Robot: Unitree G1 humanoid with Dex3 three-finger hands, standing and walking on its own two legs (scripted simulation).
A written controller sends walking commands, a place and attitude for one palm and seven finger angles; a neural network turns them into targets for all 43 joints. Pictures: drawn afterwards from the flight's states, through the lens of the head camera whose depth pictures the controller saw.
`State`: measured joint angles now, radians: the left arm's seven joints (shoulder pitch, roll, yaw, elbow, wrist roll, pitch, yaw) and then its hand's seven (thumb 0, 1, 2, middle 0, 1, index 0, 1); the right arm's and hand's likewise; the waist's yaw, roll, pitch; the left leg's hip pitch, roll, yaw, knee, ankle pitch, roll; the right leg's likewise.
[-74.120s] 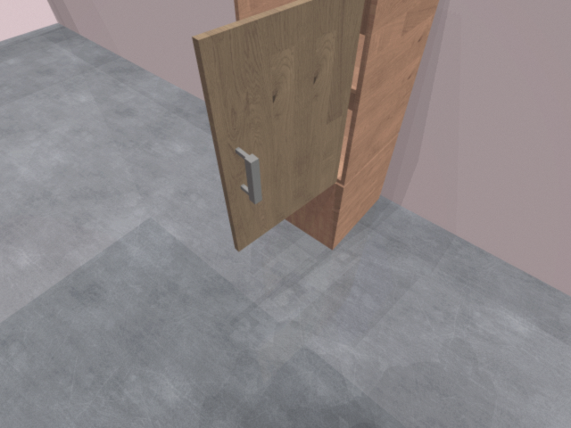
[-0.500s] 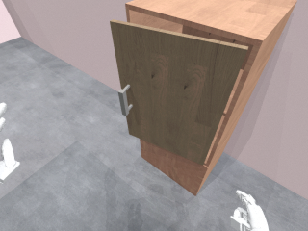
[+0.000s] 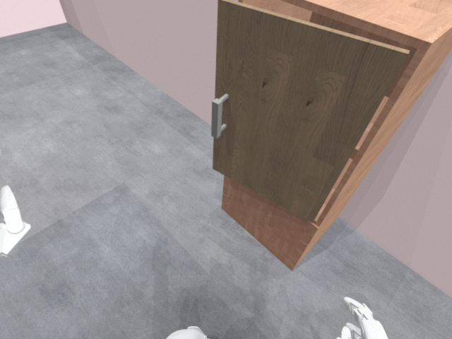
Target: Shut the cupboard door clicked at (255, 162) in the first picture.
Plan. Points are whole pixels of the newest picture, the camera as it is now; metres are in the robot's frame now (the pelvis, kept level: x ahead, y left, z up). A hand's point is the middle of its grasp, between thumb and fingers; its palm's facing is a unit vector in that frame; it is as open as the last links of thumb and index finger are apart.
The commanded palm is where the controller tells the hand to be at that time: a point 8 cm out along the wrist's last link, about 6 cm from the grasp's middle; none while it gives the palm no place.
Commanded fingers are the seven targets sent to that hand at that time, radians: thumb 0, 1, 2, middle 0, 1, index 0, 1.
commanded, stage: step back with the hand held close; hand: left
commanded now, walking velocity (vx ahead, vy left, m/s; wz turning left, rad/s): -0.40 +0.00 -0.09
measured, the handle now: (220, 116) +0.72 +0.06 -0.03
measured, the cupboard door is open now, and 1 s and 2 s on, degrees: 12 12 12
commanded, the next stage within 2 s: stop stepping back and stand still in 0.28 s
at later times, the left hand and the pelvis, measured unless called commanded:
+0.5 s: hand out of the picture +0.10 +0.27 +0.20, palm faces +0.31 -0.88 -0.37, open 7.4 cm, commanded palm +0.03 +0.32 +0.20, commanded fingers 0.00 0.90 0.90 -0.20 -0.30 -0.20 -0.30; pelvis -0.14 +0.04 -0.02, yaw -8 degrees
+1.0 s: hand out of the picture -0.06 +0.34 +0.22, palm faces +0.24 -0.90 -0.36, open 7.4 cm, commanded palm -0.12 +0.41 +0.20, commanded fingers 0.00 0.90 0.90 -0.20 -0.30 -0.20 -0.30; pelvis -0.30 +0.13 +0.04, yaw -8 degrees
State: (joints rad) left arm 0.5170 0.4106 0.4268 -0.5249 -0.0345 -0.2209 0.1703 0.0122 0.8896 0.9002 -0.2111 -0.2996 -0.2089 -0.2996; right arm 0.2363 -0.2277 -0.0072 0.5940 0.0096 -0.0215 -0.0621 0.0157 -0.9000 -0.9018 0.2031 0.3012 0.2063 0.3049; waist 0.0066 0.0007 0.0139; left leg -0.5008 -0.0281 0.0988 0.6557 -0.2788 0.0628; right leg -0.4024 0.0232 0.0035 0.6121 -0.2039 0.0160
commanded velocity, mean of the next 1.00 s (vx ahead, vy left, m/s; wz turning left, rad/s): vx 0.10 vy -0.09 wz -0.03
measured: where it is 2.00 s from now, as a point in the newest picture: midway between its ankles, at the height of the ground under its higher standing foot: outside the picture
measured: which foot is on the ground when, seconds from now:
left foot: down 0.00-0.56, up 0.58-0.74, down 0.76-1.00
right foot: down 0.00-0.02, up 0.04-0.34, down 0.36-0.76, up 0.78-1.00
